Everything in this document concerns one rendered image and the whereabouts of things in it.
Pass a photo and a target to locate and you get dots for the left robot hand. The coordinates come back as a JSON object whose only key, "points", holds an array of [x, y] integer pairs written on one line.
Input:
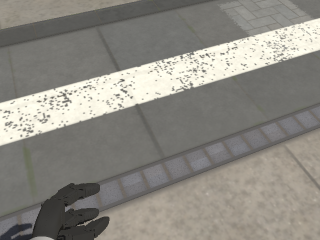
{"points": [[53, 222]]}

